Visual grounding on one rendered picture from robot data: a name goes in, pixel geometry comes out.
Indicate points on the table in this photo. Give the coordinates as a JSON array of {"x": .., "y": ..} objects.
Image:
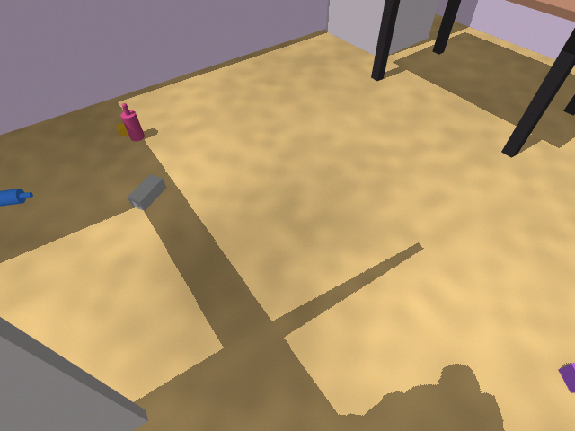
[{"x": 549, "y": 87}]

